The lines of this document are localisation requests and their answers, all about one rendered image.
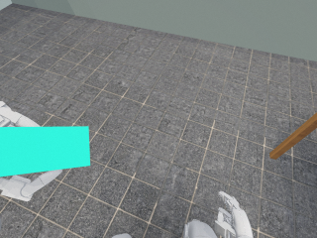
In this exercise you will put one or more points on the table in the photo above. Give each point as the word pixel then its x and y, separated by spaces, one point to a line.
pixel 305 129

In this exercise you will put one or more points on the sponge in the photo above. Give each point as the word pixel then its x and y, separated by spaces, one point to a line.
pixel 27 150

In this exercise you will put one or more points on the robot left hand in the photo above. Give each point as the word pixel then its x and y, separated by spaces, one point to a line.
pixel 19 187

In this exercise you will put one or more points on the robot right hand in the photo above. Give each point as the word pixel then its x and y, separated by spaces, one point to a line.
pixel 232 225

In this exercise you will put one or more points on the robot right thigh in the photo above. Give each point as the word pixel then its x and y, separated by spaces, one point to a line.
pixel 198 229

